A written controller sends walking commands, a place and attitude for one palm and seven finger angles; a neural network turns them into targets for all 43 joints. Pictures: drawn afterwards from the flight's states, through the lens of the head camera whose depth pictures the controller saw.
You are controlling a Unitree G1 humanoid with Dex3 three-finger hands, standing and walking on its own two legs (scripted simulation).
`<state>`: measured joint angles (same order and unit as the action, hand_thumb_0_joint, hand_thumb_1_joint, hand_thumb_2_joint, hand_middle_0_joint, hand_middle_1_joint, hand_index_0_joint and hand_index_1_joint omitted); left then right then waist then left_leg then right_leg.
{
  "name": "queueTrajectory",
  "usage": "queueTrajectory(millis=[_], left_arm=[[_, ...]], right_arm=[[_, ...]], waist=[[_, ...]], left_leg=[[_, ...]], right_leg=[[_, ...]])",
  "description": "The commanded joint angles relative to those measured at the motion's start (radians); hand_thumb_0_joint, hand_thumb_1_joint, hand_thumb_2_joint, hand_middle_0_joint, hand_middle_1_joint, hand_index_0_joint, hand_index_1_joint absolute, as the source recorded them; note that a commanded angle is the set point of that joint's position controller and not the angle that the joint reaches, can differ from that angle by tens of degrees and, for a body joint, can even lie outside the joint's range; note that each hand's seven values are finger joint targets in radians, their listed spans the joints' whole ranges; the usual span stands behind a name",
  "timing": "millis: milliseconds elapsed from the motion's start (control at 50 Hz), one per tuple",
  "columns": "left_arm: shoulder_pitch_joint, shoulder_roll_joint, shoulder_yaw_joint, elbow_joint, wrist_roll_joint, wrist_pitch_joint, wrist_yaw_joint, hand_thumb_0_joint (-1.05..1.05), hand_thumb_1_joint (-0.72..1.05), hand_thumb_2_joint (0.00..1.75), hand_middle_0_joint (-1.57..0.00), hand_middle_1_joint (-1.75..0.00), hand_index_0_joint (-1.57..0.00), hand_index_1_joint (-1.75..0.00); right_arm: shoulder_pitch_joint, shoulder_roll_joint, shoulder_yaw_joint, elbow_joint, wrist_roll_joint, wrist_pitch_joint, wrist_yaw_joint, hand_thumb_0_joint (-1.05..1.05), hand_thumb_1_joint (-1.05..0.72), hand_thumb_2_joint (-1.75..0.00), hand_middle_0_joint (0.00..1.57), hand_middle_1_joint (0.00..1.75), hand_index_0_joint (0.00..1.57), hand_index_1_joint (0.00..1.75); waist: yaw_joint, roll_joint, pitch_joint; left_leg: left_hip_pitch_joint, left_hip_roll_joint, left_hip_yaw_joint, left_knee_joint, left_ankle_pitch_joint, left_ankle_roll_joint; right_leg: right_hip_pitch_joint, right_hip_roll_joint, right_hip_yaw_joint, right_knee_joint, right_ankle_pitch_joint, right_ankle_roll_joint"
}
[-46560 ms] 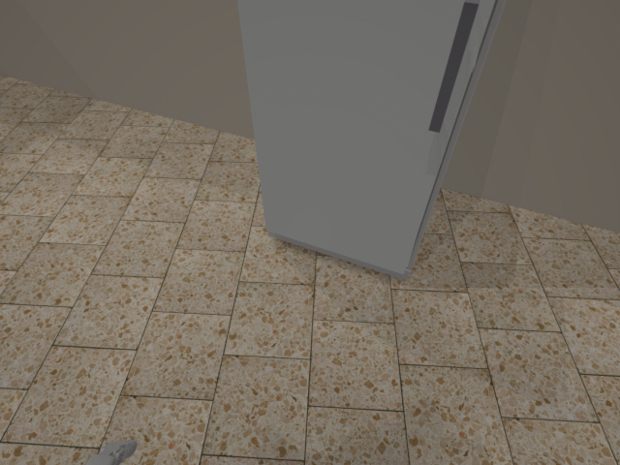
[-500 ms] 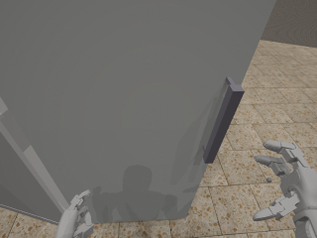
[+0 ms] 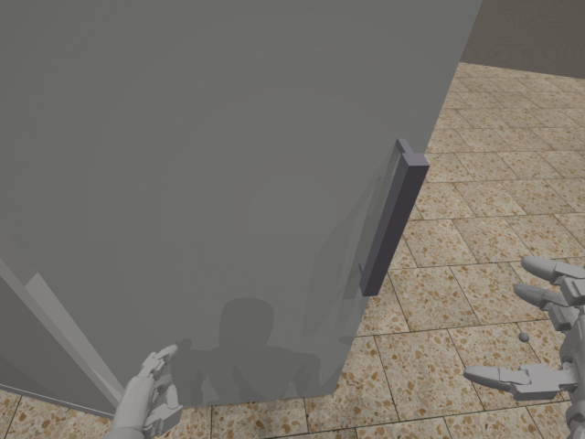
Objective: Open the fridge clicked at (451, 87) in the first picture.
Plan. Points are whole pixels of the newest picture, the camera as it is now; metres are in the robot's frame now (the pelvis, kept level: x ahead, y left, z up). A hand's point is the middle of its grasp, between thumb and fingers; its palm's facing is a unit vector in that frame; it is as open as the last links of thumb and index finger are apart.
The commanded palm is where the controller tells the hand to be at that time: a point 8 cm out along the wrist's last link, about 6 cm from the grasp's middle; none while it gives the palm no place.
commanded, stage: draw the hand back to the body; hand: right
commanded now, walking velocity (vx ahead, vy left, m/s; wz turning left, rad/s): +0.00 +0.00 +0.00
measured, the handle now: (383, 226) +0.39 -0.13 +0.11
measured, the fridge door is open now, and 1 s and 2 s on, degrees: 72 72 72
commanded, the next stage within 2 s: step back with the hand held close in 0.88 s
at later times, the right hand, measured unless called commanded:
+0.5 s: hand (567, 328) +0.20 -0.27 +0.16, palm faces +0.45 +0.81 -0.38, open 8.8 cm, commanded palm +0.15 -0.31 +0.18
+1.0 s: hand (574, 330) +0.20 -0.28 +0.16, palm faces +0.46 +0.81 -0.36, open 7.4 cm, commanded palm +0.15 -0.30 +0.18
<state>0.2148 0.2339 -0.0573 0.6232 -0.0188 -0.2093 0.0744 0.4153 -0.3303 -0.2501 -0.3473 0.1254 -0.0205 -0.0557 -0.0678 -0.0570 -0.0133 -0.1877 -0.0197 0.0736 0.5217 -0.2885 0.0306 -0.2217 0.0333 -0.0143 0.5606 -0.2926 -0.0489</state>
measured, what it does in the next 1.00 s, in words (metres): stands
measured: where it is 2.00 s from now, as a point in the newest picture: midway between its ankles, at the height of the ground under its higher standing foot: outside the picture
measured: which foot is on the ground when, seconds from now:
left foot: down 0.00-1.00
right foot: down 0.00-1.00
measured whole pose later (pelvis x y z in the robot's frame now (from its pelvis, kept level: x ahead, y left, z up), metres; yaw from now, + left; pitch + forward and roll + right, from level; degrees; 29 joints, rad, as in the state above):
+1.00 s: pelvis +0.00 +0.00 +0.01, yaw +1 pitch -6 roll +1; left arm 0.20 0.22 -0.03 0.66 -0.01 -0.10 0.06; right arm 0.42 -0.36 -0.34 -0.34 0.09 -0.07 -0.10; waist -0.08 -0.05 0.03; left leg -0.06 -0.02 0.05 0.38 -0.22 0.02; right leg -0.09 0.04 -0.03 0.41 -0.23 -0.05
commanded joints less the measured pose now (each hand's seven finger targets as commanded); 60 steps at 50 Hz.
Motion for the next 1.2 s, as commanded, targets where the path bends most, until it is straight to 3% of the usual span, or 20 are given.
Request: queueTrajectory(millis=[0, 60, 180, 300, 380, 420, 460, 480, 540, 580, 760, 920, 960, 980, 1000, 1020, 1040, 1080, 1120, 1180], left_arm=[[-0.129, 0.109, 0.057, -0.155, 0.003, -0.033, 0.008, 0.0, 0.9, 0.9, -0.2, -0.3, -0.2, -0.3], [-0.135, 0.109, 0.059, -0.148, 0.003, -0.016, 0.013, 0.0, 0.9, 0.9, -0.2, -0.3, -0.2, -0.3], [-0.142, 0.105, 0.06, -0.131, 0.005, -0.001, 0.009, 0.0, 0.9, 0.9, -0.2, -0.3, -0.2, -0.3], [-0.146, 0.107, 0.069, -0.135, 0.008, 0.014, -0.003, 0.0, 0.9, 0.9, -0.2, -0.3, -0.2, -0.3], [-0.151, 0.106, 0.073, -0.135, 0.006, 0.029, -0.003, 0.0, 0.9, 0.9, -0.2, -0.3, -0.2, -0.3], [-0.154, 0.11, 0.077, -0.133, 0.006, 0.03, -0.001, 0.0, 0.9, 0.9, -0.2, -0.3, -0.2, -0.3], [-0.153, 0.105, 0.074, -0.134, 0.006, 0.032, -0.003, 0.0, 0.9, 0.9, -0.2, -0.3, -0.2, -0.3], [-0.151, 0.104, 0.074, -0.131, 0.006, 0.031, -0.002, 0.0, 0.9, 0.9, -0.2, -0.3, -0.2, -0.3], [-0.147, 0.108, 0.075, -0.126, 0.009, 0.037, -0.002, 0.0, 0.9, 0.9, -0.2, -0.3, -0.2, -0.3], [-0.155, 0.109, 0.078, -0.13, 0.007, 0.042, -0.001, 0.0, 0.9, 0.9, -0.2, -0.3, -0.2, -0.3], [-0.159, 0.106, 0.075, -0.133, 0.014, 0.035, 0.001, 0.0, 0.9, 0.9, -0.2, -0.3, -0.2, -0.3], [-0.162, 0.107, 0.075, -0.126, 0.011, 0.047, 0.002, 0.0, 0.9, 0.9, -0.2, -0.3, -0.2, -0.3], [-0.164, 0.107, 0.074, -0.13, 0.011, 0.05, 0.001, 0.0, 0.9, 0.9, -0.2, -0.3, -0.2, -0.3], [-0.174, 0.104, 0.069, -0.135, 0.011, 0.043, -0.002, 0.0, 0.9, 0.9, -0.2, -0.3, -0.2, -0.3], [-0.184, 0.126, 0.065, -0.186, 0.0, 0.054, 0.001, 0.0, 0.9, 0.9, -0.2, -0.3, -0.2, -0.3], [-0.174, 0.113, 0.061, -0.161, 0.006, 0.062, 0.009, 0.0, 0.9, 0.9, -0.2, -0.3, -0.2, -0.3], [-0.174, 0.112, 0.065, -0.142, 0.015, 0.071, 0.008, 0.0, 0.9, 0.9, -0.2, -0.3, -0.2, -0.3], [-0.145, 0.122, 0.077, -0.167, 0.017, 0.097, -0.004, 0.0, 0.9, 0.9, -0.2, -0.3, -0.2, -0.3], [-0.139, 0.126, 0.087, -0.179, 0.019, 0.116, -0.004, 0.0, 0.9, 0.9, -0.2, -0.3, -0.2, -0.3], [-0.129, 0.125, 0.098, -0.205, 0.013, 0.146, -0.004, 0.0, 0.9, 0.9, -0.2, -0.3, -0.2, -0.3]], right_arm=[[-0.086, -0.181, -0.101, -0.245, -0.03, -0.096, -0.057, 0.0, -0.03, -0.48, 0.23, 0.81, 0.23, 0.81], [-0.11, -0.203, -0.128, -0.231, -0.037, -0.102, -0.069, 0.0, -0.14, -0.53, 0.23, 0.75, 0.23, 0.75], [-0.112, -0.198, -0.142, -0.216, -0.048, -0.115, -0.075, 0.0, -0.36, -0.64, 0.22, 0.62, 0.22, 0.62], [-0.059, -0.208, -0.176, -0.207, -0.04, -0.123, -0.069, 0.0, -0.57, -0.74, 0.21, 0.49, 0.21, 0.49], [-0.059, -0.227, -0.208, -0.2, -0.037, -0.122, -0.066, 0.0, -0.72, -0.81, 0.21, 0.41, 0.21, 0.41], [-0.072, -0.246, -0.228, -0.22, -0.039, -0.128, -0.067, 0.0, -0.79, -0.85, 0.2, 0.36, 0.2, 0.36], [-0.093, -0.244, -0.225, -0.244, -0.04, -0.129, -0.068, 0.0, -0.86, -0.88, 0.2, 0.32, 0.2, 0.32], [-0.092, -0.246, -0.23, -0.237, -0.039, -0.13, -0.07, 0.0, -0.9, -0.9, 0.2, 0.3, 0.2, 0.3], [-0.061, -0.205, -0.198, -0.181, -0.037, -0.118, -0.067, 0.0, -0.9, -0.9, 0.2, 0.3, 0.2, 0.3], [-0.079, -0.21, -0.195, -0.182, -0.036, -0.116, -0.064, 0.0, -0.9, -0.9, 0.2, 0.3, 0.2, 0.3], [-0.104, -0.243, -0.222, -0.245, -0.043, -0.125, -0.072, 0.0, -0.9, -0.9, 0.2, 0.3, 0.2, 0.3], [-0.084, -0.222, -0.212, -0.179, -0.038, -0.11, -0.064, 0.0, -0.9, -0.9, 0.2, 0.3, 0.2, 0.3], [-0.098, -0.218, -0.205, -0.189, -0.038, -0.111, -0.063, 0.0, -0.9, -0.9, 0.2, 0.3, 0.2, 0.3], [-0.17, -0.171, -0.134, -0.25, -0.046, -0.118, -0.057, 0.0, -0.9, -0.9, 0.2, 0.3, 0.2, 0.3], [-0.324, -0.362, -0.312, -0.375, -0.053, -0.174, -0.078, 0.0, -0.9, -0.9, 0.2, 0.3, 0.2, 0.3], [-0.31, -0.358, -0.312, -0.335, -0.056, -0.196, -0.081, 0.0, -0.9, -0.9, 0.2, 0.3, 0.2, 0.3], [-0.163, -0.274, -0.256, -0.241, -0.057, -0.186, -0.075, 0.0, -0.9, -0.9, 0.2, 0.3, 0.2, 0.3], [-0.024, -0.195, -0.199, -0.215, -0.063, -0.17, -0.065, 0.0, -0.9, -0.9, 0.2, 0.3, 0.2, 0.3], [0.056, -0.199, -0.214, -0.237, -0.064, -0.174, -0.067, 0.0, -0.9, -0.9, 0.2, 0.3, 0.2, 0.3], [0.111, -0.227, -0.248, -0.285, -0.06, -0.174, -0.073, 0.0, -0.9, -0.9, 0.2, 0.3, 0.2, 0.3]], waist=[[0.006, 0.037, -0.081], [0.007, 0.041, -0.053], [0.001, -0.043, -0.042], [-0.008, 0.031, -0.045], [-0.009, 0.02, -0.027], [-0.01, 0.001, -0.032], [-0.009, -0.064, -0.043], [-0.008, -0.059, -0.039], [-0.002, 0.008, -0.009], [-0.001, 0.028, 0.002], [-0.013, -0.028, -0.059], [-0.008, 0.017, 0.014], [-0.008, 0.004, 0.004], [0.004, -0.021, -0.008], [0.022, -0.031, 0.064], [0.026, -0.013, 0.068], [0.031, 0.058, 0.07], [0.031, 0.071, 0.003], [0.031, 0.029, -0.08], [0.036, 0.039, -0.168]], left_leg=[[0.004, 0.049, -0.06, -0.119, 0.111, -0.002], [0.014, 0.048, -0.06, -0.138, 0.112, -0.001], [0.037, 0.045, -0.055, -0.144, 0.145, 0.004], [0.069, 0.043, -0.055, -0.158, 0.186, 0.0], [0.067, 0.043, -0.061, -0.177, 0.191, -0.001], [0.072, 0.044, -0.063, -0.185, 0.195, 0.001], [0.075, 0.044, -0.066, -0.185, 0.195, 0.003], [0.071, 0.043, -0.065, -0.186, 0.188, 0.003], [0.064, 0.042, -0.061, -0.195, 0.202, 0.0], [0.053, 0.042, -0.064, -0.205, 0.165, -0.005], [0.097, 0.041, -0.066, -0.201, 0.18, 0.001], [0.071, 0.038, -0.063, -0.226, 0.143, -0.001], [0.073, 0.038, -0.065, -0.222, 0.128, -0.002], [0.069, 0.037, -0.067, -0.215, 0.133, -0.003], [-0.013, 0.078, -0.177, -0.27, 0.138, -0.009], [-0.022, 0.107, -0.181, -0.285, 0.142, 0.0], [-0.052, 0.11, -0.191, -0.292, 0.157, 0.001], [-0.043, 0.123, -0.19, -0.267, 0.205, -0.001], [0.0, 0.128, -0.16, -0.213, 0.304, -0.008], [0.043, 0.117, -0.141, -0.143, 0.365, -0.019]], right_leg=[[0.068, -0.064, 0.082, -0.139, 0.138, 0.018], [0.071, -0.062, 0.078, -0.157, 0.144, 0.017], [0.114, -0.066, 0.084, -0.183, 0.206, 0.033], [0.114, -0.066, 0.074, -0.19, 0.248, 0.031], [0.115, -0.064, 0.061, -0.191, 0.244, 0.027], [0.122, -0.064, 0.057, -0.189, 0.25, 0.025], [0.136, -0.061, 0.059, -0.193, 0.251, 0.03], [0.138, -0.062, 0.062, -0.195, 0.247, 0.031], [0.132, -0.063, 0.056, -0.196, 0.257, 0.024], [0.126, -0.062, 0.054, -0.199, 0.216, 0.019], [0.15, -0.055, 0.063, -0.211, 0.235, 0.025], [0.127, -0.057, 0.059, -0.224, 0.2, 0.022], [0.131, -0.058, 0.065, -0.229, 0.185, 0.024], [0.148, -0.055, 0.067, -0.229, 0.185, 0.022], [0.06, -0.076, 0.093, -0.204, 0.094, -0.007], [0.057, -0.069, 0.103, -0.188, 0.084, -0.006], [0.072, -0.066, 0.106, -0.17, 0.115, -0.008], [0.094, -0.075, 0.098, -0.138, 0.183, -0.006], [0.099, -0.088, 0.085, -0.133, 0.281, -0.002], [0.076, -0.11, 0.088, -0.131, 0.37, -0.001]])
